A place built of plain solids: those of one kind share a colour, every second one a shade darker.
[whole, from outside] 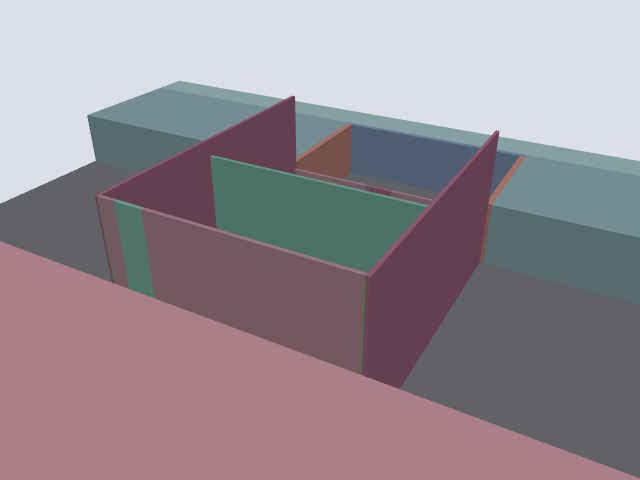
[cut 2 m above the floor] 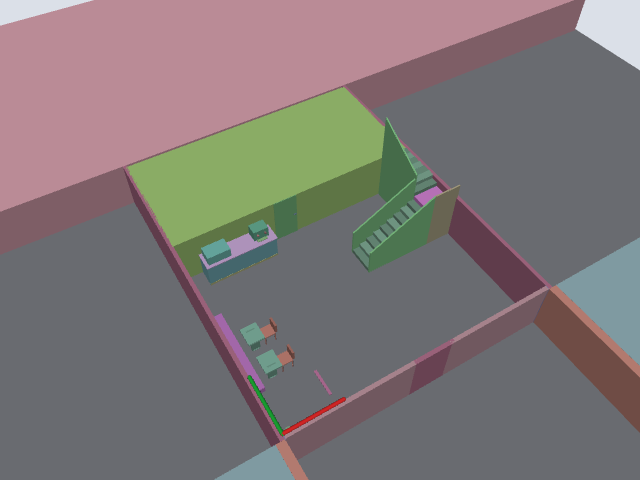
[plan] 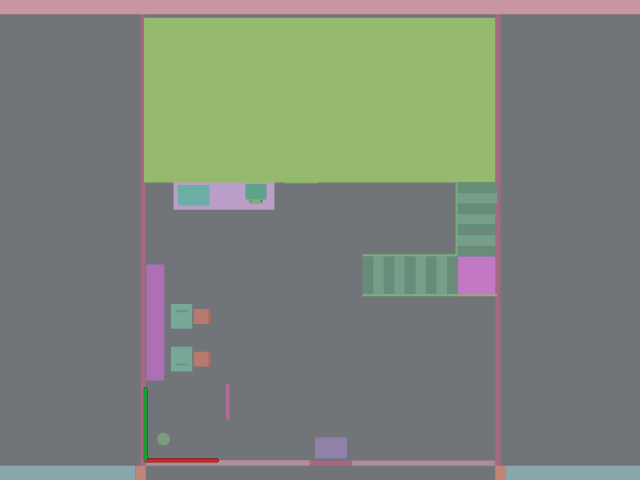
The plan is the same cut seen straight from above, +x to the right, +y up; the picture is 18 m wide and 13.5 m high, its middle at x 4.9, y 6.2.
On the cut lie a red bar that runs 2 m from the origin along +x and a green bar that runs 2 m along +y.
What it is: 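A cafe downstairs, of the 2010s to 2020s; 9.8 x 12.4 m; the hall a cellar under a ceiling 2.67 m high; over the flight a stairwell up to the entrance level's ceiling, 6.49 m over the hall's floor; the entrance level at street height, 3.01 m over the hall's floor, over the rear 4.6 m, with the street door 0.95 x 2.15 m and a glazed street front; a flight of 18 risers of 0.167 m, turning a quarter against the east side wall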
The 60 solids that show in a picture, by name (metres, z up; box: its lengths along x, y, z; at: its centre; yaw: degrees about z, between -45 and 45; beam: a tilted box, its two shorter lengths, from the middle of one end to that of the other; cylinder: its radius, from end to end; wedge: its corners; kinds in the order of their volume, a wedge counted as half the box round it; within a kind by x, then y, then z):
{
 "street_ground_1": {"box": [39.8, 12.65, 3.06], "at": [4.92, 18.88, 1.48]},
 "well_ground_1": {"box": [14.69, 6.64, 3.11], "at": [-7.64, -3.47, 1.5]},
 "well_ground_2": {"box": [14.69, 6.64, 3.11], "at": [17.47, -3.47, 1.5]},
 "well_ground_far_1": {"box": [39.8, 2.0, 3.11], "at": [4.92, -7.79, 1.5]},
 "upper_1": {"box": [9.93, 4.63, 3.06], "at": [4.92, 10.13, 1.48]},
 "wall_1": {"box": [0.15, 12.7, 6.54], "at": [-0.07, 6.2, 3.22]},
 "wall_2": {"box": [1.5, 0.15, 2.72], "at": [5.21, -0.07, 1.31]},
 "wall_3": {"box": [0.15, 12.7, 6.54], "at": [9.9, 6.2, 3.22]},
 "well_wall_1": {"box": [0.3, 6.34, 3.11], "at": [-0.15, -3.32, 1.5]},
 "well_wall_2": {"box": [0.3, 6.34, 3.11], "at": [9.98, -3.32, 1.5]},
 "well_wall_far_1": {"box": [10.43, 0.3, 3.11], "at": [4.92, -6.64, 1.5]},
 "stair_step_1": {"box": [0.3, 1.08, 0.22], "at": [6.25, 5.21, 0.06]},
 "stair_step_2": {"box": [0.3, 1.08, 0.38], "at": [6.54, 5.21, 0.14]},
 "stair_step_3": {"box": [0.3, 1.08, 0.55], "at": [6.84, 5.21, 0.23]},
 "stair_step_4": {"box": [0.3, 1.08, 0.72], "at": [7.14, 5.21, 0.31]},
 "stair_step_5": {"box": [0.3, 1.08, 0.89], "at": [7.43, 5.21, 0.39]},
 "stair_step_6": {"box": [0.3, 1.08, 1.05], "at": [7.73, 5.21, 0.48]},
 "stair_step_7": {"box": [0.3, 1.08, 1.22], "at": [8.03, 5.21, 0.56]},
 "stair_step_8": {"box": [0.3, 1.08, 1.39], "at": [8.32, 5.21, 0.64]},
 "stair_step_9": {"box": [0.3, 1.08, 1.55], "at": [8.62, 5.21, 0.73]},
 "stair_step_10": {"box": [1.12, 0.3, 1.89], "at": [9.32, 5.89, 0.89]},
 "stair_step_11": {"box": [1.12, 0.3, 2.06], "at": [9.32, 6.19, 0.98]},
 "stair_step_12": {"box": [1.12, 0.3, 2.22], "at": [9.32, 6.48, 1.06]},
 "stair_step_13": {"box": [1.12, 0.3, 2.39], "at": [9.32, 6.78, 1.15]},
 "stair_step_14": {"box": [1.12, 0.3, 2.56], "at": [9.32, 7.08, 1.23]},
 "stair_step_15": {"box": [1.12, 0.3, 2.73], "at": [9.32, 7.37, 1.31]},
 "stair_step_16": {"box": [1.12, 0.3, 2.89], "at": [9.32, 7.67, 1.4]},
 "window_wall_1": {"box": [4.61, 0.15, 2.72], "at": [2.31, -0.07, 1.31]},
 "window_wall_2": {"box": [7.93, 0.15, 3.48], "at": [3.96, 12.47, 4.75]},
 "window_wall_3": {"box": [4.02, 0.15, 2.72], "at": [7.82, -0.07, 1.31]},
 "window_wall_4": {"box": [0.7, 0.15, 3.48], "at": [9.48, 12.47, 4.75]},
 "entrance_wall_1": {"box": [8.71, 0.15, 3.53], "at": [4.36, 7.89, 4.72]},
 "counter_1": {"box": [2.8, 0.7, 1.05], "at": [2.2, 7.46, 0.47]},
 "stair_landing_1": {"box": [1.11, 1.07, 1.72], "at": [9.32, 5.21, 0.81]},
 "stair_guard_1": {"wedge": [[6.1, 4.62, -0.02], [6.1, 4.62, 1.12], [6.1, 4.68, -0.02], [6.1, 4.68, 1.12], [8.77, 4.62, -0.02], [8.77, 4.62, 2.62], [8.77, 4.68, -0.02], [8.77, 4.68, 2.62]]},
 "stair_guard_2": {"wedge": [[6.1, 5.74, -0.02], [6.1, 5.74, 1.12], [6.1, 5.8, -0.02], [6.1, 5.8, 1.12], [8.72, 5.74, -0.02], [8.72, 5.74, 2.59], [8.72, 5.8, -0.02], [8.72, 5.8, 2.59]]},
 "stair_guard_3": {"wedge": [[8.71, 5.74, -0.02], [8.71, 5.74, 2.79], [8.71, 7.83, -0.02], [8.71, 7.83, 3.97], [8.77, 5.74, -0.02], [8.77, 5.74, 2.79], [8.77, 7.83, -0.02], [8.77, 7.83, 3.97]]},
 "street_door_wall_1": {"box": [1.2, 0.15, 3.48], "at": [8.53, 12.47, 4.75]},
 "bench_upholstered_1": {"box": [0.5, 3.26, 0.25], "at": [0.27, 3.88, 0.33]},
 "display_1": {"box": [0.89, 0.58, 0.38], "at": [1.35, 7.46, 1.23]},
 "coffee_machine_1": {"box": [0.6, 0.45, 0.45], "at": [3.1, 7.56, 1.26]},
 "meeting_table_1": {"box": [0.32, 0.06, 0.8], "at": [1.01, 2.7, 0.35]},
 "meeting_table_2": {"box": [0.6, 0.7, 0.07], "at": [1.01, 2.85, 0.71]},
 "meeting_table_3": {"box": [0.32, 0.06, 0.8], "at": [1.01, 3.9, 0.35]},
 "meeting_table_4": {"box": [0.6, 0.7, 0.07], "at": [1.01, 4.05, 0.71]},
 "counter_top_1": {"box": [2.84, 0.78, 0.04], "at": [2.2, 7.44, 1.02]},
 "stair_guard_landing_1": {"wedge": [[8.77, 4.62, -0.02], [8.77, 4.62, 2.62], [8.77, 4.68, -0.02], [8.77, 4.68, 2.62], [9.88, 4.62, -0.02], [9.88, 4.62, 2.62], [9.88, 4.68, -0.02], [9.88, 4.68, 2.62]]},
 "stallriser_1": {"box": [4.61, 0.05, 0.35], "at": [2.31, -0.02, 0.12]},
 "service_door_1": {"box": [0.95, 0.03, 2.1], "at": [4.38, 7.8, 1.0]},
 "back_corner_1": {"box": [0.04, 0.17, 3.33], "at": [0.0, 12.47, 4.67]},
 "back_corner_2": {"box": [0.04, 0.17, 3.33], "at": [9.83, 12.47, 4.67]},
 "plant_pot_1": {"cylinder": 0.18, "from": [0.5, 0.6, 0.0], "to": [0.5, 0.6, 0.38]},
 "side_chair_1": {"box": [0.42, 0.42, 0.04], "at": [1.56, 2.85, 0.43]},
 "side_chair_2": {"box": [0.42, 0.42, 0.04], "at": [1.56, 4.05, 0.43]},
 "side_chair_3": {"box": [0.08, 0.38, 0.38], "at": [1.8, 2.85, 0.65]},
 "side_chair_4": {"box": [0.08, 0.38, 0.38], "at": [1.8, 4.05, 0.65]},
 "door_mat_1": {"box": [0.9, 0.6, 0.07], "at": [5.21, 0.35, -0.02]},
 "cable_protector_1": {"box": [0.1, 1.0, 0.07], "at": [2.31, 1.65, -0.01]},
 "counter_kick_1": {"box": [2.8, 0.012, 0.15], "at": [2.2, 7.1, 0.03]},
 "coffee_machine_drip_1": {"box": [0.4, 0.12, 0.03], "at": [3.1, 7.28, 1.05]}
}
